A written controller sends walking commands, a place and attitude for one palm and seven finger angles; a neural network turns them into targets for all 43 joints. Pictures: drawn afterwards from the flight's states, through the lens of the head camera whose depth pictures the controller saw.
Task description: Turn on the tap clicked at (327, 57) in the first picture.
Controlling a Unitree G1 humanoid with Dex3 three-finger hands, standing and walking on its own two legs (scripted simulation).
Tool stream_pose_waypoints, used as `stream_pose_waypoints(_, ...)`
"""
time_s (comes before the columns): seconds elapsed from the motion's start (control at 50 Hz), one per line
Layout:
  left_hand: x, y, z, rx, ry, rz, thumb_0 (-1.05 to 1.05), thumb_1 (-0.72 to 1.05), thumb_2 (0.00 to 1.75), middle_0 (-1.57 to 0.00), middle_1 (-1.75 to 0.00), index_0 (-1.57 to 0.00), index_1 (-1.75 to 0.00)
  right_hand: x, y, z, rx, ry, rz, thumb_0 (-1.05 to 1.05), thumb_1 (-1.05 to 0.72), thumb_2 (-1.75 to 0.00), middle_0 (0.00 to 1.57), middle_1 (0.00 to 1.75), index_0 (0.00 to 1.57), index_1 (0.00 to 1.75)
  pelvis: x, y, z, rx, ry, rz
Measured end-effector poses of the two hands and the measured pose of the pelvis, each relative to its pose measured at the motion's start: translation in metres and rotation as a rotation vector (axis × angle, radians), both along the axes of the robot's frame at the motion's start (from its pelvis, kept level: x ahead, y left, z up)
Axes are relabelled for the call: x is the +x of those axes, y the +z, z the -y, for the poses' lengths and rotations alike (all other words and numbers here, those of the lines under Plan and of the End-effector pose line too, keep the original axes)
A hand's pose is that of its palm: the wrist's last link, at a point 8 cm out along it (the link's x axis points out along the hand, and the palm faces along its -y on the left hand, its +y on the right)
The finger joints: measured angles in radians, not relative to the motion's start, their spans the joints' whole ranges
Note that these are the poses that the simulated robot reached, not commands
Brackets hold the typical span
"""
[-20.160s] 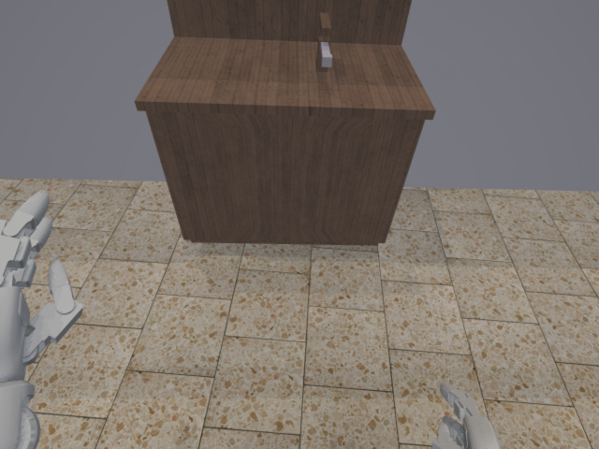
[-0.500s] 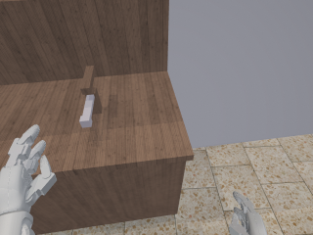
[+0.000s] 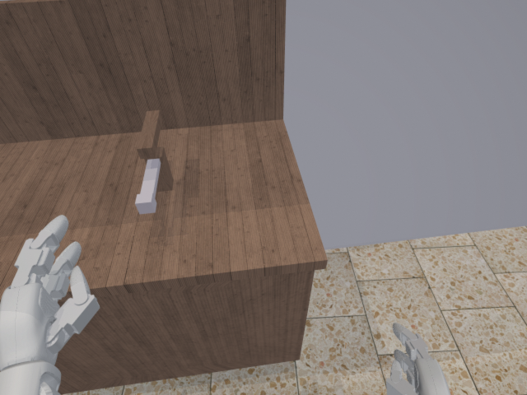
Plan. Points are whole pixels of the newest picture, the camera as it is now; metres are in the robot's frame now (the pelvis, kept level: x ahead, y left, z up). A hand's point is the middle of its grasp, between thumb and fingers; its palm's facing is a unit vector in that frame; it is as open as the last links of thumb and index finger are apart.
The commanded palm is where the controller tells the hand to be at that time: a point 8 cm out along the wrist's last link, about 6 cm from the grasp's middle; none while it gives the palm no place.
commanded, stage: turn the palm inward beside the body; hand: left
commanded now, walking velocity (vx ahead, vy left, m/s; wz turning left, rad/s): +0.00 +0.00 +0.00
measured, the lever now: (146, 203) +0.40 +0.27 +0.07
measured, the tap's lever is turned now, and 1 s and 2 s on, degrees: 0 0 0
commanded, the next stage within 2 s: reach beside the lever's end, fingers flat in 0.34 s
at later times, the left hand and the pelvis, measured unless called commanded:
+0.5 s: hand (111, 301) +0.19 +0.21 +0.13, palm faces +0.44 -0.89 -0.13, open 7.5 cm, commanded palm +0.14 +0.26 +0.14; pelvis +0.01 -0.02 +0.00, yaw +0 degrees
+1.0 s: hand (115, 269) +0.24 +0.24 +0.11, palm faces +0.44 -0.89 -0.11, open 7.5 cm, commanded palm +0.19 +0.28 +0.12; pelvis +0.01 -0.01 +0.00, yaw -1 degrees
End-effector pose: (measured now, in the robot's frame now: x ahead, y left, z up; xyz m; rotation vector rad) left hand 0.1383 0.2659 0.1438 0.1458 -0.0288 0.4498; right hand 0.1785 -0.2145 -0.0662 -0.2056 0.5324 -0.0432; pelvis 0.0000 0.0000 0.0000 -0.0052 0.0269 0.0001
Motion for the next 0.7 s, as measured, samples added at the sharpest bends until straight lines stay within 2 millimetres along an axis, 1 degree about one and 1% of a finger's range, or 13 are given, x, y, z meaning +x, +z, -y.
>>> stream_pose_waypoints(0.08, 0.001, 0.001, 0.004, -0.004, -0.006, -0.007, 0.02, 0.9, 0.9, -0.2, -0.3, -0.2, -0.3, 0.002, 0.0, 0.004, 0.004, -0.005, 0.005, 0.01, -0.9, -0.9, 0.21, 0.3, 0.21, 0.3, 0.002, 0.0, 0.003, 0.003, 0.0, 0.0)
stream_pose_waypoints(0.2, 0.001, -0.003, 0.01, -0.016, 0.001, -0.034, 0.02, 0.9, 0.9, -0.2, -0.3, -0.2, -0.3, 0.005, 0.001, 0.011, 0.005, -0.01, 0.009, 0.01, -0.9, -0.9, 0.21, 0.3, 0.21, 0.3, 0.003, 0.001, 0.009, 0.006, 0.001, 0.001)
stream_pose_waypoints(0.38, 0.002, -0.001, 0.017, -0.008, 0.008, -0.012, 0.02, 0.9, 0.9, -0.2, -0.3, -0.2, -0.3, 0.008, 0.0, 0.021, 0.0, -0.003, 0.012, 0.01, -0.9, -0.9, 0.21, 0.3, 0.21, 0.3, 0.005, 0.0, 0.017, 0.006, 0.006, -0.002)
stream_pose_waypoints(0.48, 0.004, -0.003, 0.019, -0.017, 0.003, -0.025, 0.02, 0.9, 0.9, -0.2, -0.3, -0.2, -0.3, 0.01, -0.001, 0.024, 0.003, -0.009, 0.011, 0.01, -0.9, -0.9, 0.21, 0.3, 0.21, 0.3, 0.008, 0.0, 0.019, 0.007, 0.006, -0.004)
stream_pose_waypoints(0.54, 0.006, -0.008, 0.015, -0.023, 0.013, -0.038, 0.02, 0.9, 0.9, -0.2, -0.3, -0.2, -0.3, 0.01, -0.001, 0.026, 0.002, -0.016, 0.002, 0.01, -0.9, -0.9, 0.21, 0.3, 0.21, 0.3, 0.008, 0.0, 0.021, 0.008, 0.005, -0.007)
stream_pose_waypoints(0.62, 0.009, -0.013, 0.003, -0.02, 0.046, -0.048, 0.02, 0.89, 0.9, -0.2, -0.3, -0.2, -0.3, 0.009, -0.003, 0.028, -0.004, -0.024, -0.014, 0.01, -0.9, -0.9, 0.21, 0.3, 0.21, 0.3, 0.008, 0.0, 0.022, 0.007, 0.006, -0.009)
stream_pose_waypoints(0.7, 0.016, -0.014, -0.005, -0.019, 0.059, -0.029, 0.02, 0.9, 0.9, -0.2, -0.3, -0.2, -0.3, 0.007, -0.005, 0.03, -0.012, -0.028, -0.024, 0.01, -0.9, -0.9, 0.21, 0.3, 0.21, 0.3, 0.007, 0.0, 0.021, 0.004, 0.009, -0.009)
